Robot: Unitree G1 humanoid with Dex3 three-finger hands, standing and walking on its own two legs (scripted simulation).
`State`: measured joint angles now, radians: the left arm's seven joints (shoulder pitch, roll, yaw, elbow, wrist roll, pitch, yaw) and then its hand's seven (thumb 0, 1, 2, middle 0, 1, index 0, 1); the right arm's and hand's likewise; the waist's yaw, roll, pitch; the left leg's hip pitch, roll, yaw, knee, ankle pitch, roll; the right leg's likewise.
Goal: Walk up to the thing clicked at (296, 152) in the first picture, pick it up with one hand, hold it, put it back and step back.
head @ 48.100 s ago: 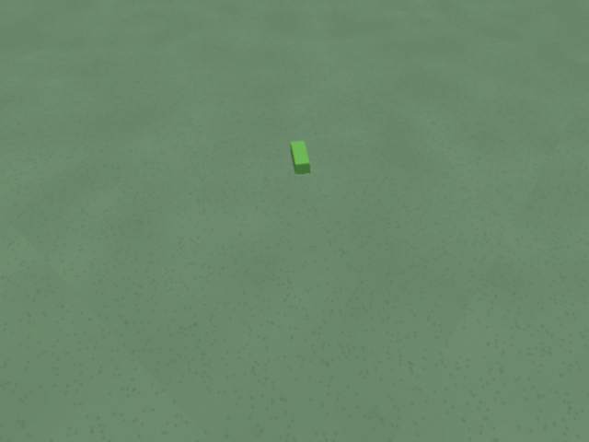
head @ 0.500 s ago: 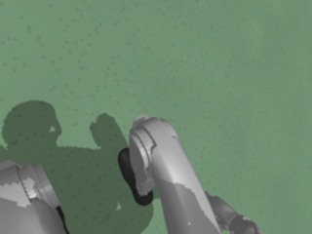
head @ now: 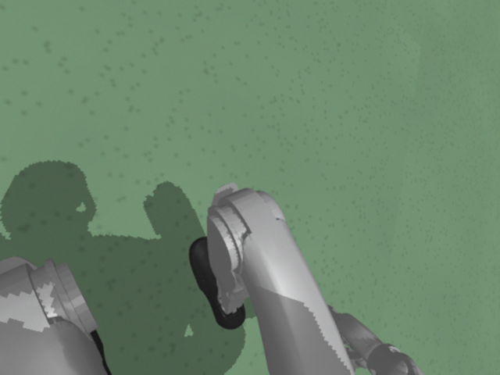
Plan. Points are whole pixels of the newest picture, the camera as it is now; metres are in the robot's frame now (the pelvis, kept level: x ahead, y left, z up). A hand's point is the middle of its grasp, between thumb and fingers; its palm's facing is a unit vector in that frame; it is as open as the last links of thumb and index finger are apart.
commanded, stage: open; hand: left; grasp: from above
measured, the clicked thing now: out of the picture +0.47 +0.35 -0.28
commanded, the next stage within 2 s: withdraw in 0.16 s
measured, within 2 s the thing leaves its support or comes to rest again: neither
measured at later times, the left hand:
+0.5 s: hand out of the picture +0.47 +0.35 -0.22, palm faces -0.36 -0.13 -0.92, open 14.2 cm
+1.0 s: hand out of the picture +0.45 +0.36 -0.08, palm faces -0.49 -0.13 -0.86, open 14.0 cm
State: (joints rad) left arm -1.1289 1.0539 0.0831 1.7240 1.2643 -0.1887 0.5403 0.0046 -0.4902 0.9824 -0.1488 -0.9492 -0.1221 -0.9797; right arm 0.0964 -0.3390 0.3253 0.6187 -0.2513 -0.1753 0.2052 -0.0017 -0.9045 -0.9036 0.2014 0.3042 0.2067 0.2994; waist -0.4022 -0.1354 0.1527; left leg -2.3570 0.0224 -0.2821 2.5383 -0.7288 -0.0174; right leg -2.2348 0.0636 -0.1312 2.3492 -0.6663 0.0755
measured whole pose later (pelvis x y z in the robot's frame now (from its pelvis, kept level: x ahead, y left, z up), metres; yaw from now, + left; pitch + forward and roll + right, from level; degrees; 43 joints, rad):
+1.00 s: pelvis -0.01 -0.01 +0.05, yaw +6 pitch +33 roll -10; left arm -1.10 0.88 0.00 1.37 1.17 -0.19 0.10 0.00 -0.52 1.02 -0.09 -1.02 -0.08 -1.04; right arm 0.15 -0.33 0.15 0.60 -0.11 0.04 0.10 0.00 -0.91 -0.91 0.20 0.30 0.21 0.30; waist -0.28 -0.01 -0.02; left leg -2.27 0.01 -0.18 2.33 -0.65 -0.02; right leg -2.18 0.02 -0.07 2.22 -0.64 0.05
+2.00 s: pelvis +0.01 -0.01 +0.21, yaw +12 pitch +31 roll -5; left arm -0.25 0.45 0.05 0.44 0.35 0.18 0.02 0.01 0.85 0.89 -0.21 -0.31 -0.21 -0.32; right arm 0.11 -0.27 -0.01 0.57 0.02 0.00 0.01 0.00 -0.91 -0.90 0.20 0.30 0.21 0.30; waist -0.08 0.04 -0.19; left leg -1.74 0.03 -0.10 1.83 -0.64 -0.02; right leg -1.68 -0.01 -0.04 1.77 -0.63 0.04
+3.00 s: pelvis +0.08 +0.00 +0.40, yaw +16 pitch +10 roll -3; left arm 0.51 0.22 0.03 -0.14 -0.05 0.46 0.02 0.02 0.91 0.90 -0.20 -0.30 -0.20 -0.30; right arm 0.26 -0.22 0.03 0.52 0.00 -0.23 -0.17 0.01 -0.91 -0.90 0.20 0.30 0.21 0.30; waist -0.03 0.04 -0.16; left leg -0.71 0.04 -0.07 1.02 -0.49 -0.03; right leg -0.65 -0.02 -0.06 0.95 -0.49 0.03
